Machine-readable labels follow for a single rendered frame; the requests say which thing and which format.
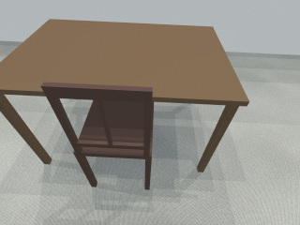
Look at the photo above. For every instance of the table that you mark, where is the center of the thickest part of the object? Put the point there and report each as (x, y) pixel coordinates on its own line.
(183, 63)

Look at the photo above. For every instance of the chair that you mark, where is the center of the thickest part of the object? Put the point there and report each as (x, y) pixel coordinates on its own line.
(119, 123)

